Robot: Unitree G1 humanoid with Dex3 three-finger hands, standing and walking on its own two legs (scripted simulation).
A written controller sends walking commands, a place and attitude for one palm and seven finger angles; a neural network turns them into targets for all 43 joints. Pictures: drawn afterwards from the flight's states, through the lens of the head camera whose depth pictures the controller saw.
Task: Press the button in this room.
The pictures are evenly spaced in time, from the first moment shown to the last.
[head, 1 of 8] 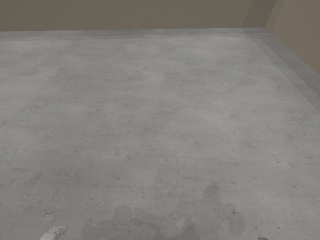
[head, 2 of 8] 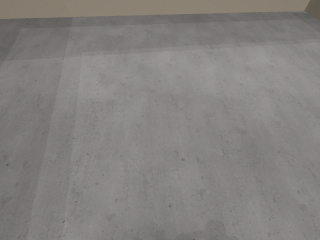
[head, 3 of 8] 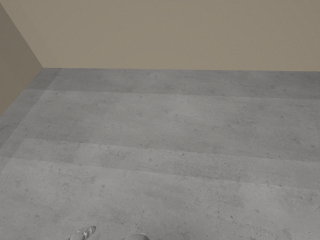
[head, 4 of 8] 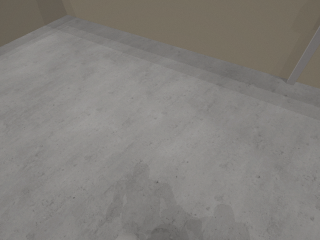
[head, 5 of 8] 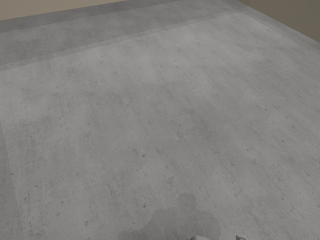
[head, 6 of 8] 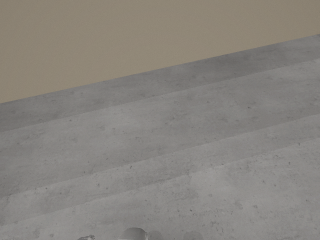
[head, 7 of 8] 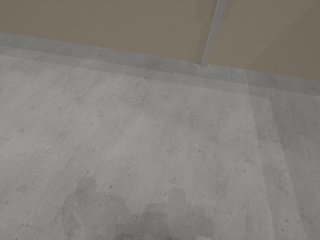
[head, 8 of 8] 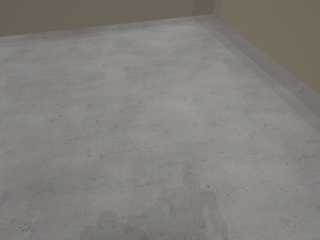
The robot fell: no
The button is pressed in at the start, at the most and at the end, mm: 0 0 0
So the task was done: no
